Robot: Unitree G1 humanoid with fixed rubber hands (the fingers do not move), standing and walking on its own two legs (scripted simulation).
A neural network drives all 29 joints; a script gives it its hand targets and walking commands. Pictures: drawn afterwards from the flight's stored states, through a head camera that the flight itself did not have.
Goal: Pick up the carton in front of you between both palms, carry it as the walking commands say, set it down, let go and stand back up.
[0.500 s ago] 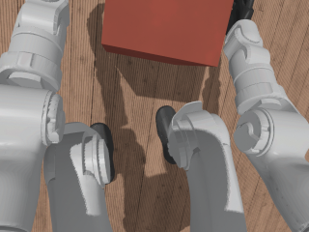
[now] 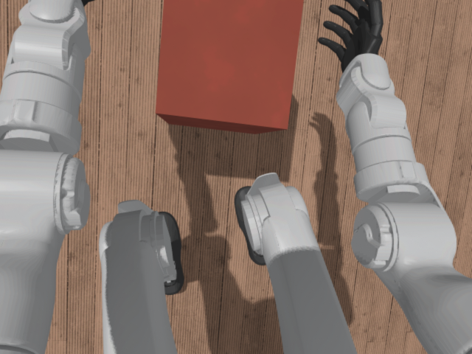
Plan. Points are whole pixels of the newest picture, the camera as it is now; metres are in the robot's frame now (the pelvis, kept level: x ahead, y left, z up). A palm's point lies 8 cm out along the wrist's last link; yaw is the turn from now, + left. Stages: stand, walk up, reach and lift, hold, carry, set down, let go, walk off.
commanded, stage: set down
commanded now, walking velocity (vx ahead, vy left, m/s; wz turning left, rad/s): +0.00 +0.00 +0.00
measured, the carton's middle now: (222, 74) +0.51 -0.07 -0.31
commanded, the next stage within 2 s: let go in 0.66 s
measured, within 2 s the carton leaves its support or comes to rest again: neither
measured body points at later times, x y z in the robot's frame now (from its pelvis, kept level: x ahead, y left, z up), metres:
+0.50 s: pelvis +0.02 +0.01 +0.13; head +0.33 +0.02 +0.45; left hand +0.60 +0.13 +0.02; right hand +0.49 -0.25 +0.03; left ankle +0.09 +0.12 -0.40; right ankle +0.12 -0.12 -0.40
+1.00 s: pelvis +0.06 +0.00 +0.25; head +0.31 +0.02 +0.63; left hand +0.50 +0.17 +0.13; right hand +0.43 -0.23 +0.15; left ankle +0.09 +0.12 -0.40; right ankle +0.12 -0.12 -0.40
